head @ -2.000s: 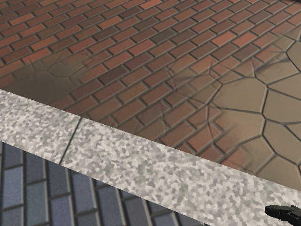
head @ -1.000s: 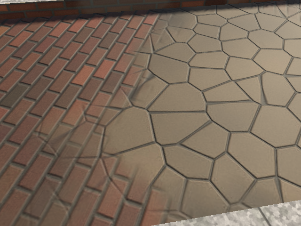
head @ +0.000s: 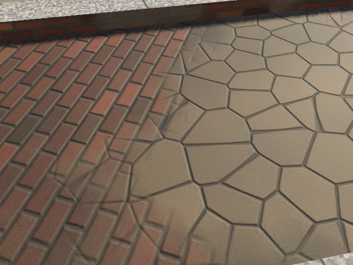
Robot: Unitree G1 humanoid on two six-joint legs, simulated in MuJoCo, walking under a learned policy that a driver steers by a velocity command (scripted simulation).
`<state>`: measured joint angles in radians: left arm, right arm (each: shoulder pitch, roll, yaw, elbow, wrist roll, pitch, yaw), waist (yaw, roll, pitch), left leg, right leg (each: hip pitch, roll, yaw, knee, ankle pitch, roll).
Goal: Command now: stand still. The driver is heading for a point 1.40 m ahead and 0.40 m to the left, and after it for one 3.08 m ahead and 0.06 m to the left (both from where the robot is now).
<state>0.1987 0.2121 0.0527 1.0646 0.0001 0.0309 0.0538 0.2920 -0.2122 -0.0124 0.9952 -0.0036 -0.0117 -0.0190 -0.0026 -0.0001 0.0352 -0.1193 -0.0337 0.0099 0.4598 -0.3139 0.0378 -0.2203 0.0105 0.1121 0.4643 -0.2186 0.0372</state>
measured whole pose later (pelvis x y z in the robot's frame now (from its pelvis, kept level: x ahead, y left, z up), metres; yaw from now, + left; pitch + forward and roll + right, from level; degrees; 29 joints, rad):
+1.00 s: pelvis +0.07 -0.04 -0.01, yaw +1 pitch +1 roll +1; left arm 0.21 0.23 0.04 1.07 -0.03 -0.09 0.00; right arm 0.48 -0.24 -0.04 1.03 0.03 -0.03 -0.03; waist -0.03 0.04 -0.01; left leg -0.06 0.01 -0.02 0.45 -0.41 0.01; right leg -0.32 -0.02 -0.05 0.56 -0.28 -0.03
